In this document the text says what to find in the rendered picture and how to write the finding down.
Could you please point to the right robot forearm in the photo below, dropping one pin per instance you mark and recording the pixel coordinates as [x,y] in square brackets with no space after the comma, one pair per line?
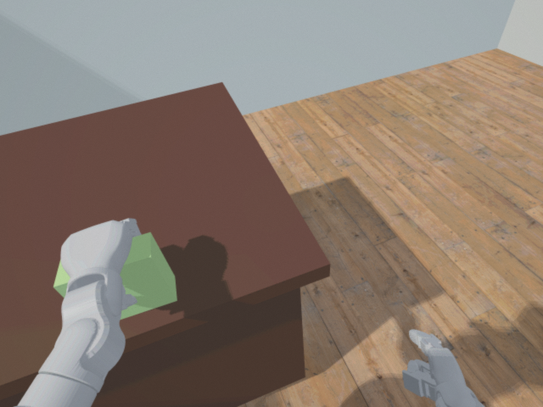
[455,394]

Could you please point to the robot left hand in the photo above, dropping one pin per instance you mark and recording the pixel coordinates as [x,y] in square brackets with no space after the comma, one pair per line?
[106,245]

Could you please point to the robot right hand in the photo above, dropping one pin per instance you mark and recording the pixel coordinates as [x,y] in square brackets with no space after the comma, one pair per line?
[422,378]

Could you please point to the table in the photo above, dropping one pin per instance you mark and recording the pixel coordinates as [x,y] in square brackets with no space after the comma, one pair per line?
[188,168]

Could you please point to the sponge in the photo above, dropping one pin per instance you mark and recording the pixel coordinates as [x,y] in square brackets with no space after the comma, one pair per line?
[145,275]

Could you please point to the left robot forearm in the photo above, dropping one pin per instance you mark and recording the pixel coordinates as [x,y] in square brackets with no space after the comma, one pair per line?
[89,345]

